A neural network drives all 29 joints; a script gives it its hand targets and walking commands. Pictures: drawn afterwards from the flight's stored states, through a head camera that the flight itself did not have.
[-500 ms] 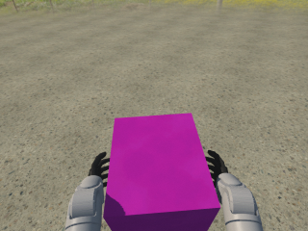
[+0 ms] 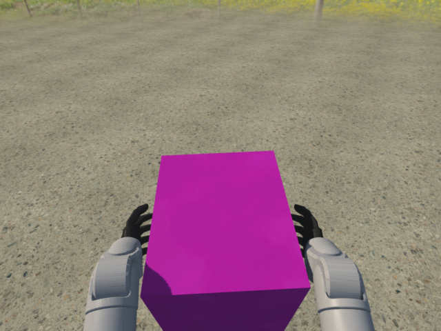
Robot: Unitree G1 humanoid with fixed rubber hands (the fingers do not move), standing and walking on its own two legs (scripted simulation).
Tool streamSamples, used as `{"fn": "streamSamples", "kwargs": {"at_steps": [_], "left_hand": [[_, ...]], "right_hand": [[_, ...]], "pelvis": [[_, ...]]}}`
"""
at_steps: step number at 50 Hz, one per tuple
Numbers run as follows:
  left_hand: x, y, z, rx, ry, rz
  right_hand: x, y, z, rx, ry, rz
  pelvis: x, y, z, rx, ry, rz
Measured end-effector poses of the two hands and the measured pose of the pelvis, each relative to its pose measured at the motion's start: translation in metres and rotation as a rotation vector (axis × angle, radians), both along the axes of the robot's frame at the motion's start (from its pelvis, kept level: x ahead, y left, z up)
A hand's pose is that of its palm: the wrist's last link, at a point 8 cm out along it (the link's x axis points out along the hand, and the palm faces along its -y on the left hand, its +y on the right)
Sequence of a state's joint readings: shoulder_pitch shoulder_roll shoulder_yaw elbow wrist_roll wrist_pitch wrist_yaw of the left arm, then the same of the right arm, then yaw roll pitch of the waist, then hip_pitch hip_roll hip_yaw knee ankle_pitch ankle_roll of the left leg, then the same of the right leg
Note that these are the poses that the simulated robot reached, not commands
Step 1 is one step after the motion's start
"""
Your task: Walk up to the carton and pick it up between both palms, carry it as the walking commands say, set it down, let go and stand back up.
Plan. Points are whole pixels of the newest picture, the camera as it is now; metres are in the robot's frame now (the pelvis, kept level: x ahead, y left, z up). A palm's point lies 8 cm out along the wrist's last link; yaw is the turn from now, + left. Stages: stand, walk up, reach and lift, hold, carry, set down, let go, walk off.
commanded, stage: carry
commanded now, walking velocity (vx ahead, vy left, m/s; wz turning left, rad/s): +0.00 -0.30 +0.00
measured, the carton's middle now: (222, 248) +0.32 +0.02 -0.01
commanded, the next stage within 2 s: none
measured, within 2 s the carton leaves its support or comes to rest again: neither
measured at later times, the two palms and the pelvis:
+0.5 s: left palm (234, 280) +0.21 +0.00 +0.07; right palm (429, 276) +0.22 -0.32 +0.06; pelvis +0.00 -0.16 -0.03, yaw +3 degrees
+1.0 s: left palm (373, 310) +0.17 -0.20 +0.06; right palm out of the picture +0.21 -0.52 +0.03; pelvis -0.03 -0.39 -0.04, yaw +7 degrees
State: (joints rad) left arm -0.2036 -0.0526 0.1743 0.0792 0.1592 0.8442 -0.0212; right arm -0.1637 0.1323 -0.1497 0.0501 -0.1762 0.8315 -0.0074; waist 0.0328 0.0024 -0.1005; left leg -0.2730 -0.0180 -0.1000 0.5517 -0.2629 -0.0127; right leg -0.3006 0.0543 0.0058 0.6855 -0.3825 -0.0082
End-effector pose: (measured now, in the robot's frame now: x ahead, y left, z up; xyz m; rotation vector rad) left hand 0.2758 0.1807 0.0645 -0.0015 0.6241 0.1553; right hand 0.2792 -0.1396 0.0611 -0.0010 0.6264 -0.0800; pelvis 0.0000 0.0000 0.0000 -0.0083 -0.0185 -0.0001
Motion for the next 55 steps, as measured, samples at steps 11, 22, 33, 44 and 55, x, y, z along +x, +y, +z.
{"fn": "streamSamples", "kwargs": {"at_steps": [11, 22, 33, 44, 55], "left_hand": [[0.004, -0.094, 0.024, -0.097, -0.055, 0.009], [-0.053, -0.158, 0.01, -0.067, -0.003, 0.081], [-0.096, -0.218, 0.025, -0.045, 0.013, 0.222], [-0.106, -0.311, -0.002, -0.083, 0.071, 0.223], [-0.101, -0.424, -0.004, -0.027, 0.072, 0.184]], "right_hand": [[-0.015, -0.092, 0.027, 0.078, -0.054, -0.14], [-0.05, -0.155, 0.013, 0.116, 0.003, -0.105], [-0.05, -0.212, 0.017, 0.134, 0.032, 0.031], [-0.067, -0.305, -0.006, 0.098, 0.09, 0.023], [-0.067, -0.419, -0.017, 0.145, 0.091, -0.009]], "pelvis": [[0.006, -0.067, -0.004, -0.043, 0.102, 0.002], [0.007, -0.139, -0.024, 0.031, 0.077, 0.027], [-0.014, -0.225, -0.014, 0.054, 0.055, 0.123], [-0.028, -0.32, -0.022, 0.064, 0.046, 0.133], [-0.032, -0.425, -0.026, 0.029, 0.065, 0.145]]}}
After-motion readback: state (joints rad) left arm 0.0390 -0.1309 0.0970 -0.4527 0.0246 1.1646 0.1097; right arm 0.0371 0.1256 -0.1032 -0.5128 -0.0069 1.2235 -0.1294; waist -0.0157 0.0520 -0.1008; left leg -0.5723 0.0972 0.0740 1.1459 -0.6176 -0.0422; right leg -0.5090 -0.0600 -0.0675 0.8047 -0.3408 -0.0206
